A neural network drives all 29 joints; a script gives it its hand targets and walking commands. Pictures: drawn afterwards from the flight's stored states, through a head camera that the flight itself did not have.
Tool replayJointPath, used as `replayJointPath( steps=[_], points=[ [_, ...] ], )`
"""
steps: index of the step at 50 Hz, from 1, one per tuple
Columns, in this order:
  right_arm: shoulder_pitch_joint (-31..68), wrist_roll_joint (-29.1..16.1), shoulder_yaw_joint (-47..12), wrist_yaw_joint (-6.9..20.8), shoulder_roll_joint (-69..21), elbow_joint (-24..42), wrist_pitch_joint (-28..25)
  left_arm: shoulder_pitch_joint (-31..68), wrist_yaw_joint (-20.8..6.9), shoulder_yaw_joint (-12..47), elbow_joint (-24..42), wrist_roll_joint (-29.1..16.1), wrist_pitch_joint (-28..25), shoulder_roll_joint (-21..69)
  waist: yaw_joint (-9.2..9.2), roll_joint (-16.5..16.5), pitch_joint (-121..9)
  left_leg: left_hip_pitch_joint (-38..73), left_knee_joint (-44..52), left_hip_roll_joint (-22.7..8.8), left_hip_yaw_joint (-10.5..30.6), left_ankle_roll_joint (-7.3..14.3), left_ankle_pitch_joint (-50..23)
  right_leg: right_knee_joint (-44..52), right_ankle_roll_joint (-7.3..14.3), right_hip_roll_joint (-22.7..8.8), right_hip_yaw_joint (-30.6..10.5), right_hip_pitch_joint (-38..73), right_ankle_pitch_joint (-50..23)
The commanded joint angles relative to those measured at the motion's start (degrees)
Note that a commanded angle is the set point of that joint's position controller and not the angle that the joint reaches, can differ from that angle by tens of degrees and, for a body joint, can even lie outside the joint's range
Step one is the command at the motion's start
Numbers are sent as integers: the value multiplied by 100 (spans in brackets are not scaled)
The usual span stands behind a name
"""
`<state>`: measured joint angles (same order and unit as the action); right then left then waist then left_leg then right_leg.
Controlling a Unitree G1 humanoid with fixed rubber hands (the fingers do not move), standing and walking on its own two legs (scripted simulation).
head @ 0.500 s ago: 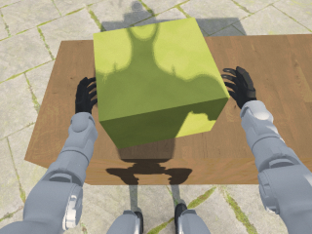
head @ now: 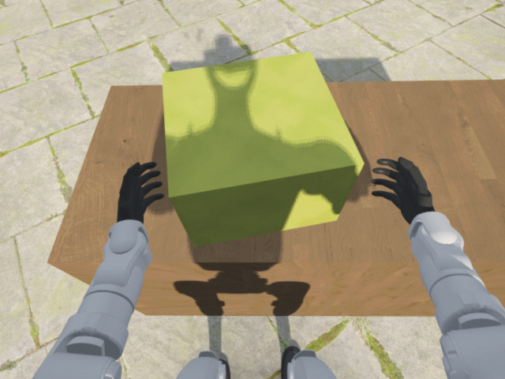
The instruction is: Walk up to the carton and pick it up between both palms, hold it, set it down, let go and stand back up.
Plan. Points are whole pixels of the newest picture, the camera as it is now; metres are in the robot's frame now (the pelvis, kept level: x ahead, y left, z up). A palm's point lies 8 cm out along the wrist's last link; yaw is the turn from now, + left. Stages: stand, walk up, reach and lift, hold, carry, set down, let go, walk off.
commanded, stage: set down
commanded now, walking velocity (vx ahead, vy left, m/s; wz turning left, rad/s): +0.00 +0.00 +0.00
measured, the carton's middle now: (252, 149) +0.52 +0.03 -0.02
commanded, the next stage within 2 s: none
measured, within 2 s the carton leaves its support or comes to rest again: neither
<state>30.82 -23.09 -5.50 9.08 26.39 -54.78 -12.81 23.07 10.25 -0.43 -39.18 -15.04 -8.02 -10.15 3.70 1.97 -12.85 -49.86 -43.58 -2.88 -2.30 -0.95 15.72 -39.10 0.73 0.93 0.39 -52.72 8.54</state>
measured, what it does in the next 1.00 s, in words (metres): stands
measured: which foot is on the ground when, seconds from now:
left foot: down 0.00-1.00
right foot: down 0.00-1.00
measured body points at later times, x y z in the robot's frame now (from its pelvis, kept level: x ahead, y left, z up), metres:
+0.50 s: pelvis -0.01 +0.00 +0.00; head +0.02 +0.00 +0.45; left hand +0.31 +0.23 +0.01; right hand +0.35 -0.25 +0.02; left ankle +0.04 +0.13 -0.70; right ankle +0.09 -0.11 -0.70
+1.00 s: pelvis +0.03 +0.00 +0.02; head +0.04 +0.00 +0.47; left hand +0.27 +0.24 +0.00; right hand +0.31 -0.25 -0.01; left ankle +0.04 +0.13 -0.70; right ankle +0.09 -0.11 -0.70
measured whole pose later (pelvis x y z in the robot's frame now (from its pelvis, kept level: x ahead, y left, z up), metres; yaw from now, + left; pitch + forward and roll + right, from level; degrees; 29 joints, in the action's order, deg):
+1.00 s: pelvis +0.03 +0.00 +0.02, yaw +2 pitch +7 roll +0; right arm 6.0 -25.3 -5.1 12.8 23.8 -54.1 -21.5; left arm -0.1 9.5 0.2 -31.2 -9.9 -7.1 -8.6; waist 3.7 -0.3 -7.4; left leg -27.3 -40.4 -2.0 -0.8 -0.9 19.7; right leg -38.5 0.9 0.9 0.7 -30.7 14.5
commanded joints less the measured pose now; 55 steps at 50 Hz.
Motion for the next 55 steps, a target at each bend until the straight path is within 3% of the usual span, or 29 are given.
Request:
replayJointPath(
  steps=[1, 3, 5, 6, 8, 10, 11, 12, 14, 15, 16, 17, 20, 24, 28, 30, 32, 34, 35, 36, 37, 38, 39, 44, 48, 52, 53, 54, 55],
  points=[
    [1138, -446, 221, 172, 1692, 1864, -195, 966, 48, 64, 1488, -80, -5, -869, 303, -1092, -3008, 1260, 849, 120, 321, -32, -955, 303, 76, 252, -540, 4491, 27],
    [1257, -483, 96, 224, 1557, 1657, -160, 1320, 10, -79, 971, -9, 19, -973, 433, -1133, -2584, 1036, 930, 136, 368, 27, -439, 411, 100, 173, -643, 4375, 621],
    [1003, -476, 132, 306, 1629, 1400, -110, 1085, 35, 47, 1027, -12, 52, -844, 352, -1112, -2185, 1033, 1007, 130, 475, 29, -87, 479, 122, 94, -703, 4313, 1000],
    [1157, -510, 56, 321, 1554, 1419, -98, 1314, 38, -76, 761, 20, 25, -1006, 491, -1201, -2016, 899, 963, 170, 411, 72, 56, 506, 98, 77, -758, 4162, 1379],
    [992, -531, 100, 376, 1592, 1327, -86, 1126, 26, 13, 666, -21, 31, -912, 402, -1281, -1753, 958, 1068, 188, 483, 119, 299, 555, 101, 24, -804, 4202, 1556],
    [1821, -403, 130, 418, 1477, 1348, 32, 1937, 15, -40, 36, -137, 59, -1066, 462, -1491, -1552, 464, 1015, 245, 424, 180, 798, 581, 88, -41, -860, 3956, 2295],
    [807, -471, 228, 463, 1654, 1082, 3, 841, 26, 209, 357, -117, 87, -725, 217, -1343, -1290, 831, 1130, 199, 604, 147, 684, 601, 130, -62, -844, 4136, 2014],
    [1137, -415, 111, 432, 1531, 1418, -36, 1242, 28, 71, 458, -155, 7, -919, 402, -1440, -1546, 792, 1037, 252, 485, 135, 653, 573, 98, -58, -844, 4023, 2068],
    [1216, -381, 279, 464, 1638, 1384, -15, 1354, 51, 156, 541, -230, -22, -929, 286, -1463, -1621, 680, 1027, 270, 550, 189, 832, 525, 89, -105, -931, 3999, 2313],
    [1979, -272, 261, 460, 1507, 1112, 139, 2242, 40, 119, -67, -297, 22, -1064, 316, -1567, -1294, 265, 1005, 307, 468, 259, 1331, 546, 77, -151, -984, 3729, 2986],
    [1224, -372, 232, 501, 1567, 993, 133, 1416, 33, 303, 24, -385, 10, -873, 162, -1669, -1193, 607, 895, 343, 626, 259, 1149, 608, 132, -277, -1055, 3674, 2951],
    [636, -425, 163, 479, 1634, 1247, 25, 816, 29, 157, 533, -253, -38, -875, 234, -1711, -1431, 1238, 809, 379, 614, 198, 649, 725, 141, -313, -1096, 3782, 2595],
    [1205, -347, 424, 477, 1636, 1218, 18, 1406, 67, 188, 583, -194, -37, -897, 161, -1410, -1379, 916, 1044, 332, 570, 186, 1059, 620, 83, -210, -919, 3826, 2634],
    [755, -378, 450, 576, 1577, 854, -34, 1107, 155, 275, 1173, 54, -25, -700, 126, -869, -1290, 1112, 1231, 208, 682, 146, 1208, 499, 136, -85, -809, 4117, 2213],
    [-520, -352, 712, 595, 1697, 1099, -320, -406, 179, 375, 1992, 285, 8, -389, -102, -693, -1371, 1638, 1500, 76, 932, 78, 970, 542, 120, 51, -569, 4649, 1336],
    [44, -235, 746, 594, 1517, 801, -333, 215, 162, 361, 1627, 381, 102, -429, -174, -662, -1049, 1294, 1438, 132, 893, 59, 1267, 646, 159, -75, -665, 4342, 1917],
    [-641, -320, 780, 641, 1494, 800, -480, -483, 187, 412, 2163, 529, 73, -259, -289, -423, -963, 1682, 1550, 58, 929, 29, 1149, 740, 190, -40, -645, 4532, 1603],
    [-867, -282, 773, 581, 1397, 1040, -657, -750, 190, 257, 2370, 624, 20, -337, -233, -609, -951, 1831, 1460, 166, 806, 12, 821, 832, 187, -56, -633, 4521, 1436],
    [12, -141, 871, 573, 1332, 1062, -638, 171, 184, 282, 2033, 528, 5, -509, -226, -659, -881, 1463, 1426, 211, 736, 60, 1184, 821, 191, -94, -683, 4191, 1933],
    [-105, -230, 824, 623, 1257, 973, -633, 5, 189, 364, 1912, 493, -24, -467, -275, -615, -723, 1387, 1408, 211, 769, 91, 1328, 799, 179, -148, -738, 4191, 2138],
    [-1029, -298, 814, 641, 1296, 1007, -692, -964, 198, 386, 2224, 615, -33, -225, -335, -662, -531, 1758, 1438, 203, 792, 77, 1069, 872, 188, -138, -750, 4398, 1863],
    [-422, -210, 770, 574, 1118, 981, -700, -195, 163, 201, 2013, 651, -76, -466, -230, -609, -603, 1437, 1371, 271, 612, 116, 1025, 803, 164, -125, -761, 4334, 1752],
    [-894, -183, 823, 565, 1239, 981, -773, -741, 146, 256, 2067, 631, -100, -352, -340, -631, -556, 1577, 1372, 268, 611, 100, 719, 769, 145, -91, -729, 4431, 1540],
    [-1340, -66, 705, 370, 1072, 1298, -1074, -1173, 4, -184, 1894, 789, -272, -491, -316, -860, -616, 1747, 1380, 393, 336, 106, 42, 950, 45, -131, -881, 4845, 854],
    [-1815, -44, 580, 206, 958, 1087, -1275, -1652, -154, -328, 1861, 984, -319, -415, -440, -748, -327, 2258, 1471, 414, 230, 34, -373, 1086, 5, -129, -839, 4864, 135],
    [-1735, 103, 548, 161, 879, 1052, -1409, -1601, -228, -351, 1741, 994, -457, -417, -347, -597, -35, 2470, 1633, 389, 158, -15, -417, 1147, 49, 12, -612, 4537, 46],
    [-2146, 128, 533, 181, 930, 892, -1389, -1998, -238, -223, 1675, 980, -414, -314, -492, -740, 234, 2580, 1716, 368, 208, -24, -376, 1231, 45, 4, -561, 4523, 54],
    [-2510, 70, 408, 146, 776, 1073, -1450, -2287, -232, -348, 1923, 1044, -502, -359, -298, -598, 140, 2813, 1730, 371, 164, -17, -631, 1245, 46, 18, -555, 4670, -249],
    [-2392, 134, 506, 152, 886, 1184, -1498, -2322, -250, -278, 1943, 1025, -506, -249, -399, -652, 127, 2993, 1702, 384, 189, -59, -848, 1248, 99, 121, -469, 4608, -440]
  ],
)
